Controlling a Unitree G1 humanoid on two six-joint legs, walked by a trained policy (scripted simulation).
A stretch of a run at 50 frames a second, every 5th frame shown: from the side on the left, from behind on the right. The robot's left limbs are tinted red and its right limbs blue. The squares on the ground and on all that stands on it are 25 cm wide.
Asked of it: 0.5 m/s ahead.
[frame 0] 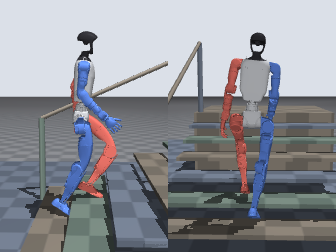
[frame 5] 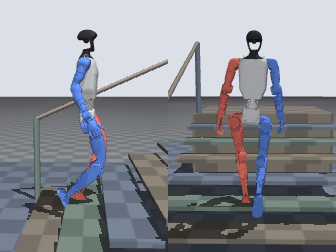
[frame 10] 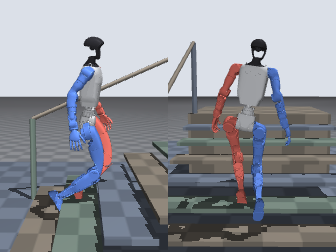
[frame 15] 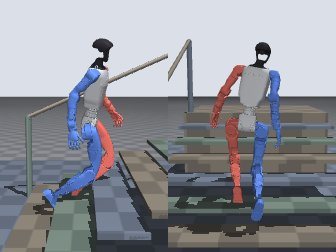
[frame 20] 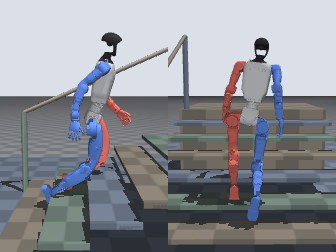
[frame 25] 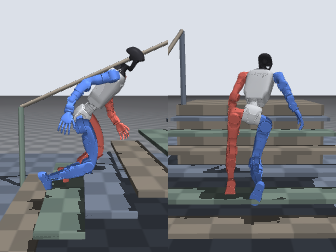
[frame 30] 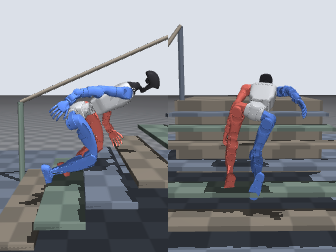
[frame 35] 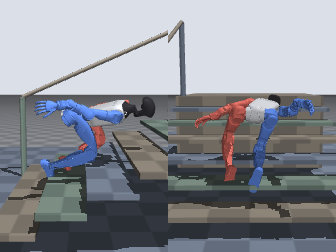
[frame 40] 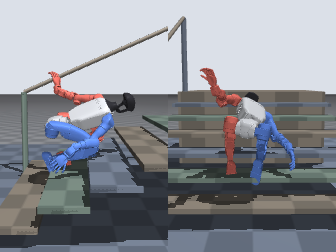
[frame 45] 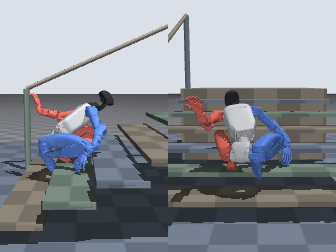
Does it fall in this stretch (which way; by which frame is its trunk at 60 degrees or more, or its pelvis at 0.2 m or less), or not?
yes: goes over forward; its trunk at 60 degrees or more by frame 30
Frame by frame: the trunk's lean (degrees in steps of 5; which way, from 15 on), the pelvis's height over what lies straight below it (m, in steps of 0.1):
0: 5, 0.7
5: 0, 0.7
10: 10, 0.7
15: 15 forward and to its right, 0.6
20: 15 forward and to its right, 0.5
25: 40 forward, 0.5
30: 65 forward, 0.4
35: 80 forward, 0.4
40: 70 forward, 0.3
45: 55 forward, 0.2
